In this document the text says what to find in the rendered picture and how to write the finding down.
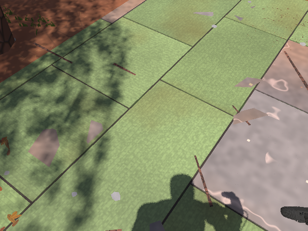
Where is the right robot hand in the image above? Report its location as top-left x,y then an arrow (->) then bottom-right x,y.
280,206 -> 308,225

